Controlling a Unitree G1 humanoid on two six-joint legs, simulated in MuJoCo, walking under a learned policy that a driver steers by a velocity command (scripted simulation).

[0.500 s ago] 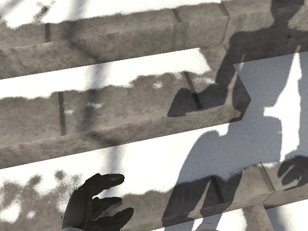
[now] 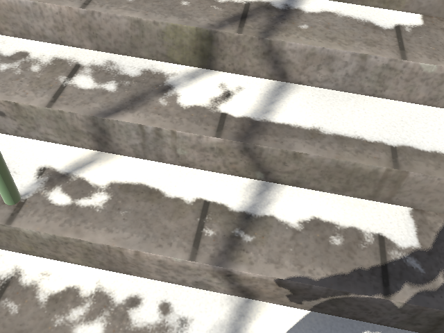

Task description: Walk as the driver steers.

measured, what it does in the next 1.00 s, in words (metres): steps on the spot, turning left: right foot, then left foot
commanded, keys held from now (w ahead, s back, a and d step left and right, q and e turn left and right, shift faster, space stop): q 0.28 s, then no key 0.36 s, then w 0.36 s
